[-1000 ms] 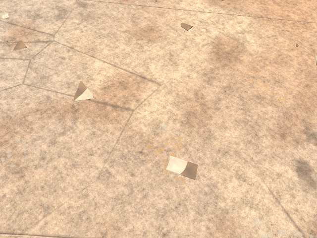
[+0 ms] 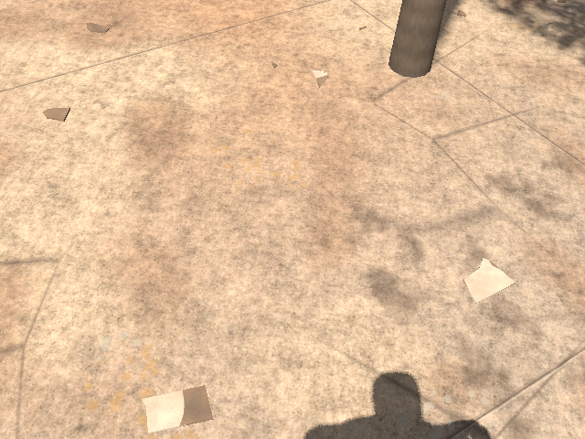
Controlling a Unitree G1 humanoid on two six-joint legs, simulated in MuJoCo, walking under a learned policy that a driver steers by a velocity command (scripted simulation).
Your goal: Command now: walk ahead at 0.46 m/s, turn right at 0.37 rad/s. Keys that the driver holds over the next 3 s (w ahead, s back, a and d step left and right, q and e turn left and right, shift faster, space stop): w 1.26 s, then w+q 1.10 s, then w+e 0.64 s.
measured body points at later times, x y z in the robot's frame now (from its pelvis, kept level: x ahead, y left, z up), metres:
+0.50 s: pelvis +0.27 -0.04 +0.00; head +0.30 -0.05 +0.45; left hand +0.44 +0.20 -0.11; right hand +0.23 -0.29 -0.15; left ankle +0.13 +0.10 -0.64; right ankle +0.33 -0.11 -0.73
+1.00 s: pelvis +0.54 -0.02 -0.01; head +0.57 -0.01 +0.44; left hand +0.50 +0.24 -0.16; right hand +0.71 -0.27 -0.11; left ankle +0.64 +0.05 -0.73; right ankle +0.35 -0.11 -0.68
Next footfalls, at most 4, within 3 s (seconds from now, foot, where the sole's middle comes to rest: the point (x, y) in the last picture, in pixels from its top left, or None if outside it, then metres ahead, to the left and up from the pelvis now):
0.40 right None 0.37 -0.11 -0.77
0.94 left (292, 355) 0.68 0.05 -0.77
1.50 right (366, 262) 0.97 -0.14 -0.77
2.04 left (278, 196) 1.19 0.12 -0.77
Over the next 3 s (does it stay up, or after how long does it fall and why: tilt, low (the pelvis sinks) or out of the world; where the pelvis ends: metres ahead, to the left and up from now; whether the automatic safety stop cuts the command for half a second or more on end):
stays up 1.55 0.22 0.02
